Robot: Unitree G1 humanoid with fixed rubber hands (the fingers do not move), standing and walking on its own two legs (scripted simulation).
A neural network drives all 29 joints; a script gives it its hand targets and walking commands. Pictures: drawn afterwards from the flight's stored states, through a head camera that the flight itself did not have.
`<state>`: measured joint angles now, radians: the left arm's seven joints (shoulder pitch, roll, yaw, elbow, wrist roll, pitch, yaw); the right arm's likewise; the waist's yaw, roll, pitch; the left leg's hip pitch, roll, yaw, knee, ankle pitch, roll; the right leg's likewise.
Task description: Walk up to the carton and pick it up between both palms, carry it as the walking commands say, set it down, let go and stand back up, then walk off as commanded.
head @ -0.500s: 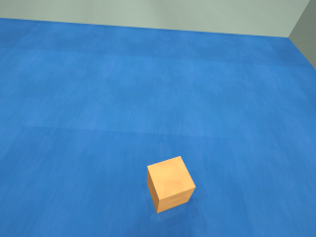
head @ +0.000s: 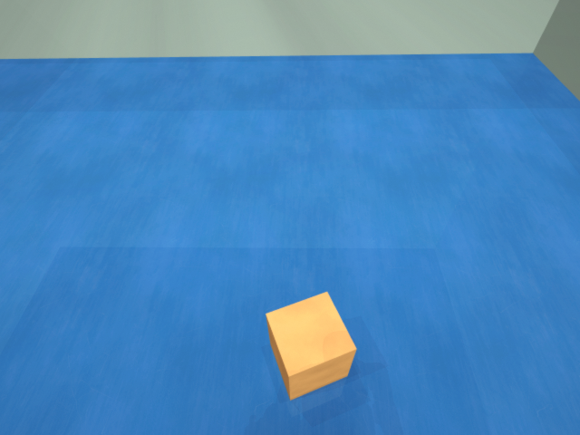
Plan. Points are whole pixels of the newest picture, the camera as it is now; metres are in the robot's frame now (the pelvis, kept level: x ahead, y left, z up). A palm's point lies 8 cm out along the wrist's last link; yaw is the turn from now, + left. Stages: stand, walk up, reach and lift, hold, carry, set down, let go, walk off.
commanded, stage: walk up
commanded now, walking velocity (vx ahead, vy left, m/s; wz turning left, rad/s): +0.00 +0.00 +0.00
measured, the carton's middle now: (308, 346) +0.48 -0.05 -0.65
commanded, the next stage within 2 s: none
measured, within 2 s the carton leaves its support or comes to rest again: neither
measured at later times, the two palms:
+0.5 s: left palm out of the picture +0.00 +0.24 -0.14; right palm out of the picture +0.00 -0.20 -0.15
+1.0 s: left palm out of the picture +0.06 +0.15 -0.13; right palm out of the picture +0.06 -0.40 -0.13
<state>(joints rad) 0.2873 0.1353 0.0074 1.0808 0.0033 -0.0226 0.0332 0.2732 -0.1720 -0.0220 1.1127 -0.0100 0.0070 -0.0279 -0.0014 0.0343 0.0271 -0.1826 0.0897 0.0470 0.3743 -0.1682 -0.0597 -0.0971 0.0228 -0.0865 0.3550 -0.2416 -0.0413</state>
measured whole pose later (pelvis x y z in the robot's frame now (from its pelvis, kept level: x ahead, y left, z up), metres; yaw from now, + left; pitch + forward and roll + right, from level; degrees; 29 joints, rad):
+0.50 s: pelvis +0.02 +0.02 +0.00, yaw -1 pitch -1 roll +0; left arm 0.31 0.14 0.02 1.11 0.01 -0.02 0.04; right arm 0.29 -0.14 -0.01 1.13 0.00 0.00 -0.04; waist 0.00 0.00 0.02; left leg -0.16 0.06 0.07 0.37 -0.19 -0.04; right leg -0.09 -0.01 -0.07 0.36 -0.26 -0.01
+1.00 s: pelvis +0.04 -0.11 -0.01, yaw +11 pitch +2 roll +0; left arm 0.24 0.21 0.05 0.87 0.04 0.03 -0.01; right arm 0.34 -0.31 -0.07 0.99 -0.04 0.05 -0.06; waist -0.04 0.01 0.04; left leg -0.47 0.08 -0.06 0.92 -0.49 -0.02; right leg -0.29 -0.05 -0.06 0.52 -0.27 0.01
